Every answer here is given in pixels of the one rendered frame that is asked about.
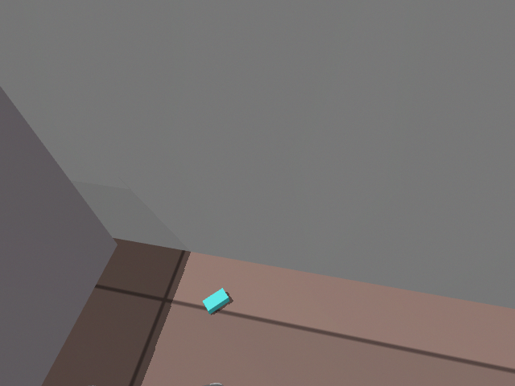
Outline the small box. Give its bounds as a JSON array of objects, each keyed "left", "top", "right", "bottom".
[{"left": 203, "top": 288, "right": 229, "bottom": 314}]

